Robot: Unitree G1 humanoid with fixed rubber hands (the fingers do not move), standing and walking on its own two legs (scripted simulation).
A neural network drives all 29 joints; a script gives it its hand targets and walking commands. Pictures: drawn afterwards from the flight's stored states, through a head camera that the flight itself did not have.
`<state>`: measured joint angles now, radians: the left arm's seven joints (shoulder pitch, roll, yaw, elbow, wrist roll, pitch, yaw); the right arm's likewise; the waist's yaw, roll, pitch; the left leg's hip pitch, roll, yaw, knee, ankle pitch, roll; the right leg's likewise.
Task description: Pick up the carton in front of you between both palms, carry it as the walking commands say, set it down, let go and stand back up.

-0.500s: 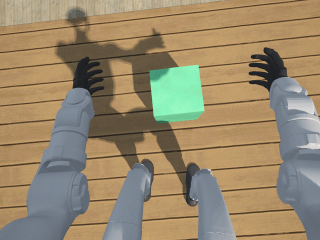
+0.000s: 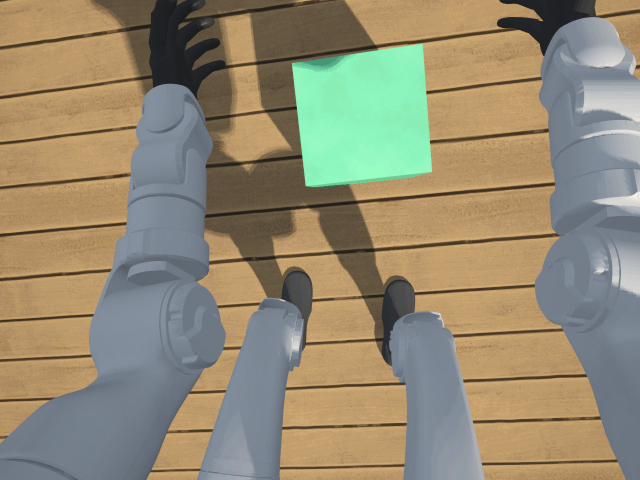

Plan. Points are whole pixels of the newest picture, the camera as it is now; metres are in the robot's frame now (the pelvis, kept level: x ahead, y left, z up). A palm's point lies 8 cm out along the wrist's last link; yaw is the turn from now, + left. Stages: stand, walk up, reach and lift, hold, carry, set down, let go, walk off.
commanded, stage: reach and lift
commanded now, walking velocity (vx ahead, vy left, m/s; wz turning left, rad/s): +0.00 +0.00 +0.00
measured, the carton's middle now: (361, 129) +0.52 +0.01 -0.52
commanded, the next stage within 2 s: none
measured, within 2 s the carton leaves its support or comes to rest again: leaves its support in 1.60 s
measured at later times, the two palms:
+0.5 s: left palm (242, 130) +0.49 +0.20 -0.37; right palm (482, 105) +0.54 -0.18 -0.37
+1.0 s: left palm (260, 136) +0.49 +0.19 -0.44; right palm (458, 110) +0.54 -0.16 -0.44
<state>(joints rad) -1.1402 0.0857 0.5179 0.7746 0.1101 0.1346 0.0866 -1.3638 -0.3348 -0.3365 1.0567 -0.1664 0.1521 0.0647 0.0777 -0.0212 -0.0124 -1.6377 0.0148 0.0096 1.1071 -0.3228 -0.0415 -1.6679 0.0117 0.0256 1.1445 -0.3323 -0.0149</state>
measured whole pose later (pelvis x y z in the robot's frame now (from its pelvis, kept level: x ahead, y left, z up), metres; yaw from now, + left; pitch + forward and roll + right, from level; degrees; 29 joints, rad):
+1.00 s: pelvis -0.05 +0.01 -0.27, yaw +3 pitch +36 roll +4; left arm -1.50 0.24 0.21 1.09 -0.22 0.07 0.18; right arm -1.69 -0.52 0.09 1.28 0.22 0.09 -0.03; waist 0.06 0.03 0.43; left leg -2.23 -0.04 0.00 2.19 -0.60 -0.07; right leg -2.26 0.02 0.06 2.25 -0.61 0.00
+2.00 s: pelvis -0.07 +0.02 -0.19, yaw -2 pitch +42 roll +3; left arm -1.18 -0.04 0.61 0.73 0.23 0.38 0.11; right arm -1.32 -0.17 -0.38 0.95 -0.23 0.38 0.00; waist 0.04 0.00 -0.05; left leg -2.12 -0.06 -0.04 1.90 -0.51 -0.07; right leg -2.16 0.08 0.08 1.91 -0.48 0.04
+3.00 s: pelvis +0.01 +0.02 +0.05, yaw -3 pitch +23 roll +0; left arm -0.51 -0.14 0.40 0.53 0.23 0.39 0.04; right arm -0.54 0.11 -0.35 0.57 -0.23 0.39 -0.02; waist 0.01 0.01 -0.19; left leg -1.03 -0.03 -0.07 1.05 -0.41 -0.03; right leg -1.05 0.04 0.07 1.05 -0.39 0.02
